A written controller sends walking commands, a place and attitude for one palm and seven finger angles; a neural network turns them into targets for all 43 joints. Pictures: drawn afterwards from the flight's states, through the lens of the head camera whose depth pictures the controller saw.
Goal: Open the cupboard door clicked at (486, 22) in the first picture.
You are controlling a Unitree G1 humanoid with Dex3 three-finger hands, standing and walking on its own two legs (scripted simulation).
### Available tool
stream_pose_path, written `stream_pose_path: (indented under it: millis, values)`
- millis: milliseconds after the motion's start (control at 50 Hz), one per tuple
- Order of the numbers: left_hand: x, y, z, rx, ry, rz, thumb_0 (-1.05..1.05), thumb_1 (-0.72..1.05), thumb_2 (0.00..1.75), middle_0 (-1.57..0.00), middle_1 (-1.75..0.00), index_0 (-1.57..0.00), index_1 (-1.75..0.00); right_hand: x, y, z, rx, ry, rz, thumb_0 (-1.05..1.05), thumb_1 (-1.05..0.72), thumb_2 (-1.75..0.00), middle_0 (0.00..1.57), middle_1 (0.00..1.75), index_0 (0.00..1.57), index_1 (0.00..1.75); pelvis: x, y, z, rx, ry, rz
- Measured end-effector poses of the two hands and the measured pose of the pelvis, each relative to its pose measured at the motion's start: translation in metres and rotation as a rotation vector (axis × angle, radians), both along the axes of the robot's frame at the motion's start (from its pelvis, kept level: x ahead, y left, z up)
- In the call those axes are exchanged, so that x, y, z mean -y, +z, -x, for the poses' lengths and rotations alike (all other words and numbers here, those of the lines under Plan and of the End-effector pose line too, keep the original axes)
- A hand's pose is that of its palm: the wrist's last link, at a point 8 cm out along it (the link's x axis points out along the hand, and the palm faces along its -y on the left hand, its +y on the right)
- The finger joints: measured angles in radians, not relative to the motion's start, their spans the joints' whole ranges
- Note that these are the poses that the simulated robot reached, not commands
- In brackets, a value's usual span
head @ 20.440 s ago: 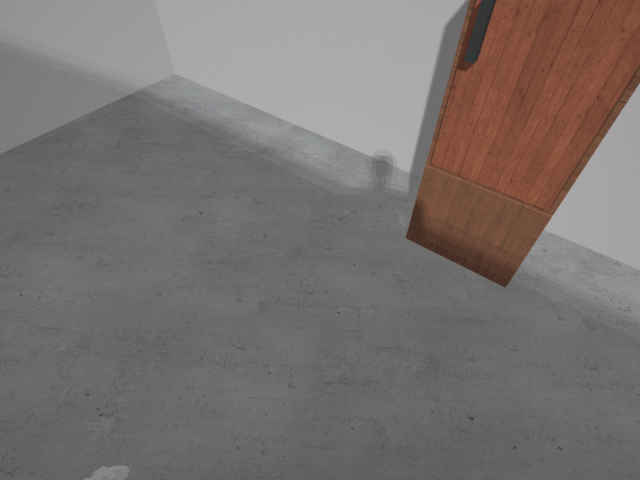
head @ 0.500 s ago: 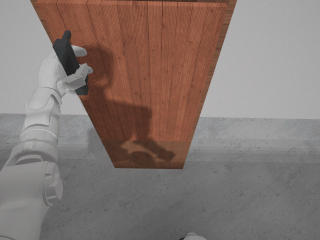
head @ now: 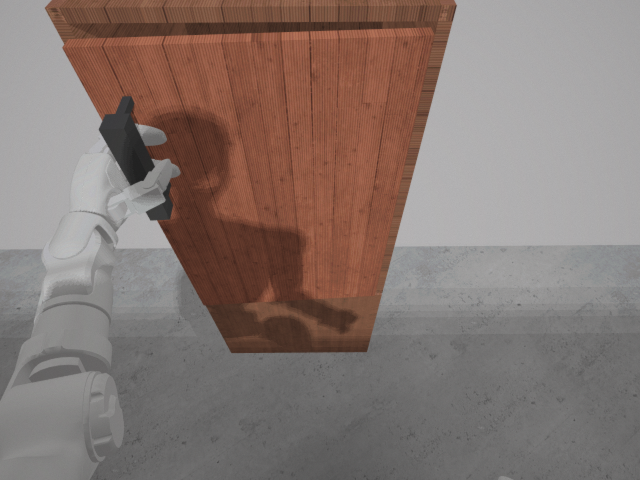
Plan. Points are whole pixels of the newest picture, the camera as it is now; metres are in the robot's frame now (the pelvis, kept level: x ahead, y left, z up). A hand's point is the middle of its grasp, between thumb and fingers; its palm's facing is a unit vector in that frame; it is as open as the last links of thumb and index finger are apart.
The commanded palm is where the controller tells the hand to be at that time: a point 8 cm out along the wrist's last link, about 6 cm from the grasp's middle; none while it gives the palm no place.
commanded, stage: pull the door open along its arc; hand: left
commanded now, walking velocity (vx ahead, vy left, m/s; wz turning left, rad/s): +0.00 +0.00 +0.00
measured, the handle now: (144, 161) +0.49 +0.21 +0.13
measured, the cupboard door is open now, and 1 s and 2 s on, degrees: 3 41 40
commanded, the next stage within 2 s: open thumb and fingers to let go in 0.84 s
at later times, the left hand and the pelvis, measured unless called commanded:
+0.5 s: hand (184, 278) +0.31 +0.13 +0.13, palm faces +0.37 -0.93 +0.02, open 6.3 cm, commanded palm +0.24 +0.18 +0.13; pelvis +0.01 -0.01 +0.01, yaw +2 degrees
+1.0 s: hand (234, 342) +0.24 +0.08 +0.13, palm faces +0.33 -0.94 +0.00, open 6.6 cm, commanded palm +0.20 +0.12 +0.13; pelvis +0.00 -0.02 +0.01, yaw +4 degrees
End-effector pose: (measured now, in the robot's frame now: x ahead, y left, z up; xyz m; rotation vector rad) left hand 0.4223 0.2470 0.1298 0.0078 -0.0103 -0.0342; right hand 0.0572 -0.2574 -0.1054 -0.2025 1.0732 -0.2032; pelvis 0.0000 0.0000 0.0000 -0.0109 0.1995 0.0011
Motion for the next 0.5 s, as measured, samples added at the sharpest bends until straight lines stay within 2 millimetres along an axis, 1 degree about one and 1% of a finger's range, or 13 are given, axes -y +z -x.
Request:
stream_pose_path:
  millis: [80,180,260,360,440,500]
  values:
    - [0.003,-0.001,0.022,0.015,-0.011,0.005,0.00,0.66,0.72,-0.36,-1.35,-0.34,-1.35,-0.002,0.004,-0.016,0.052,0.003,-0.015,0.01,-0.91,-0.90,0.20,0.30,0.20,0.30,0.000,0.003,-0.004,0.023,-0.006,-0.001]
    - [0.011,-0.001,0.058,0.027,-0.013,0.014,0.00,0.64,0.69,-0.36,-1.35,-0.33,-1.35,-0.006,0.013,-0.049,0.154,0.029,-0.030,0.01,-0.91,-0.90,0.20,0.30,0.20,0.30,0.000,0.006,-0.007,0.059,-0.008,-0.004]
    - [0.026,-0.003,0.090,0.040,0.134,0.076,0.02,0.63,0.70,-0.35,-1.35,-0.35,-1.35,-0.015,0.022,-0.082,0.245,0.067,-0.056,0.01,-0.91,-0.90,0.20,0.30,0.20,0.30,0.001,0.008,-0.008,0.084,-0.006,-0.004]
    - [0.048,0.000,0.123,0.022,0.306,0.056,0.02,0.64,0.72,-0.35,-1.35,-0.35,-1.33,-0.033,0.033,-0.121,0.317,0.137,-0.082,0.01,-0.91,-0.90,0.20,0.30,0.20,0.30,0.004,0.010,-0.007,0.117,0.010,-0.006]
    - [0.063,0.002,0.143,-0.007,0.383,0.035,0.01,0.65,0.73,-0.34,-1.35,-0.35,-1.33,-0.046,0.040,-0.144,0.351,0.184,-0.093,0.01,-0.91,-0.90,0.20,0.30,0.20,0.30,0.008,0.012,-0.007,0.146,0.024,-0.007]
    - [0.073,0.004,0.155,-0.021,0.415,0.032,0.02,0.65,0.74,-0.32,-1.34,-0.35,-1.33,-0.053,0.044,-0.154,0.365,0.210,-0.098,0.01,-0.91,-0.90,0.20,0.30,0.20,0.30,0.011,0.012,-0.008,0.165,0.033,-0.007]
